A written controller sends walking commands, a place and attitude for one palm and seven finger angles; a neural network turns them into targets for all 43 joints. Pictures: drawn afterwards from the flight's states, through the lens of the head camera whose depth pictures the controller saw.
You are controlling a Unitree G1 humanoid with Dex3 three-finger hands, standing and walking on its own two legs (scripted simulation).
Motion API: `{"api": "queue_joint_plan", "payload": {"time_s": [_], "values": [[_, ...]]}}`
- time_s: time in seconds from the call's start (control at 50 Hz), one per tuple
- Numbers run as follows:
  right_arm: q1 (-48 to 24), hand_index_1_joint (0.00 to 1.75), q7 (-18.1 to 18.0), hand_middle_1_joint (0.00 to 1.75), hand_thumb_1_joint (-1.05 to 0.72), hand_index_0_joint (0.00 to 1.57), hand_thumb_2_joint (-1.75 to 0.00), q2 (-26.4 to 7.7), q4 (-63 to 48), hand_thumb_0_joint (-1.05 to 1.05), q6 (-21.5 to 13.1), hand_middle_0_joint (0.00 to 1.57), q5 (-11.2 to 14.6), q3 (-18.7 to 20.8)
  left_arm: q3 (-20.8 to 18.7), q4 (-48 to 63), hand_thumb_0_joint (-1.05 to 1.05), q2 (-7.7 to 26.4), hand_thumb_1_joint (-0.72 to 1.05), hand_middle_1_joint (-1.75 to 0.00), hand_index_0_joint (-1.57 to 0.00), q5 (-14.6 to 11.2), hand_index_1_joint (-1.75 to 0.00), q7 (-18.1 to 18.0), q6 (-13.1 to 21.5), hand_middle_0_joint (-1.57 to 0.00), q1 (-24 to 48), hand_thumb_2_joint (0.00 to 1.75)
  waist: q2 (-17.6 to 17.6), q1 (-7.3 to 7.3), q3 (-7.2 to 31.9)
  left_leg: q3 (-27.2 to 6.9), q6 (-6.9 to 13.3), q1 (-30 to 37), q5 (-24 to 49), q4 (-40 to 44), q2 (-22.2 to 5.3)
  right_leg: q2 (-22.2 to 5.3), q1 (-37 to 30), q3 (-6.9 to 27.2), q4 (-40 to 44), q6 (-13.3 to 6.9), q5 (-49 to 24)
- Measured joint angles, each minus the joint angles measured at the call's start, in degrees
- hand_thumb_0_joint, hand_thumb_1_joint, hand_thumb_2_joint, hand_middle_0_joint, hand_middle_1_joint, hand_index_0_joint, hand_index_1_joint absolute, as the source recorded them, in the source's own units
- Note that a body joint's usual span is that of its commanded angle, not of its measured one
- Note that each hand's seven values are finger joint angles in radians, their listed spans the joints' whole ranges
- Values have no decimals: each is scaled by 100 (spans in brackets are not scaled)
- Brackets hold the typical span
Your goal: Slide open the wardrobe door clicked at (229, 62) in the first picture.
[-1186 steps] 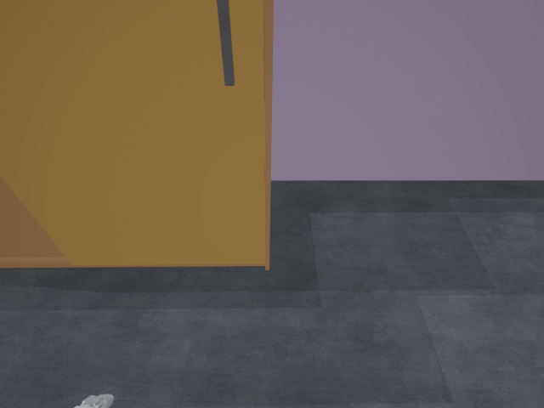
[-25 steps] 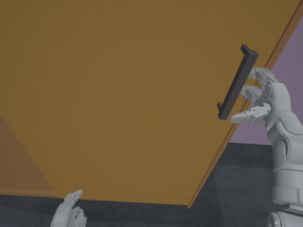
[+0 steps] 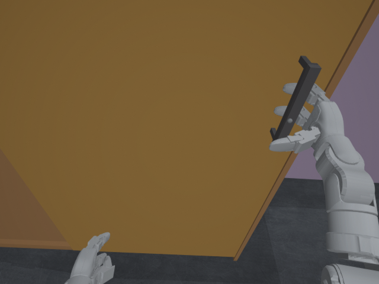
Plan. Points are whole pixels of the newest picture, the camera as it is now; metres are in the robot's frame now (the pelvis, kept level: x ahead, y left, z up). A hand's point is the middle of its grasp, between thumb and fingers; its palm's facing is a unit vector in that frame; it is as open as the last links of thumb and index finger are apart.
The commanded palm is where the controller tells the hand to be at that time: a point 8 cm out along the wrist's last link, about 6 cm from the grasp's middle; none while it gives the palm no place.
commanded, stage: move the hooked fingers beside the handle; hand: right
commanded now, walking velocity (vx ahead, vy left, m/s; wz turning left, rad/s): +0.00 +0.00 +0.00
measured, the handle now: (289, 106) +0.43 -0.17 +0.21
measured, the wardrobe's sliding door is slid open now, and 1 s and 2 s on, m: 0.00 0.00 0.00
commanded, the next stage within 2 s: none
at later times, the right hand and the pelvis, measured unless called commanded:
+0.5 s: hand (299, 120) +0.38 -0.18 +0.22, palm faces +0.01 +1.00 -0.04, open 14.0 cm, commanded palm +0.36 -0.23 +0.22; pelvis +0.00 +0.01 +0.00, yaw +0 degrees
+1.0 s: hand (315, 125) +0.37 -0.21 +0.21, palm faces +0.02 +1.00 -0.05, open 14.0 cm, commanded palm +0.35 -0.26 +0.22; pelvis +0.01 +0.00 +0.00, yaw +0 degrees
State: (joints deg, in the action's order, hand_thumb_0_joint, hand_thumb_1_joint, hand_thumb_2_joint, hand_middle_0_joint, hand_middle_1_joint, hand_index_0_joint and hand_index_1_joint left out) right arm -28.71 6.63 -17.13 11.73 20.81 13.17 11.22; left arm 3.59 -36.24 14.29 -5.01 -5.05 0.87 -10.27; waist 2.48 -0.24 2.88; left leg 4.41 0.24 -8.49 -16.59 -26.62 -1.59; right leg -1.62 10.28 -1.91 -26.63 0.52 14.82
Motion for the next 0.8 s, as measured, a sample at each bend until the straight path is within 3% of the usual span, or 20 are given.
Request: {"api": "queue_joint_plan", "payload": {"time_s": [0.36, 0.8], "values": [[-24, 120, 233, 120, 50, 30, -30, -338, 394, -2, -161, 30, 28, 311, -76, -17, 1, 108, 90, -30, -20, -34, -30, -36, -20, -20, -197, 90, 18, -99, -12, -15, 49, -22, 3, 40, 67, -63, 3, -12, 51, 45, -3], [30, 120, 580, 120, 50, 30, -30, -565, 609, -2, -390, 31, 66, 528, -51, 81, 1, 90, 90, -30, -20, -50, -30, -39, 89, -20, -188, 90, 16, -81, 11, -11, 35, -17, -5, 68, 59, -53, 19, -4, 40, 35, 25]]}}
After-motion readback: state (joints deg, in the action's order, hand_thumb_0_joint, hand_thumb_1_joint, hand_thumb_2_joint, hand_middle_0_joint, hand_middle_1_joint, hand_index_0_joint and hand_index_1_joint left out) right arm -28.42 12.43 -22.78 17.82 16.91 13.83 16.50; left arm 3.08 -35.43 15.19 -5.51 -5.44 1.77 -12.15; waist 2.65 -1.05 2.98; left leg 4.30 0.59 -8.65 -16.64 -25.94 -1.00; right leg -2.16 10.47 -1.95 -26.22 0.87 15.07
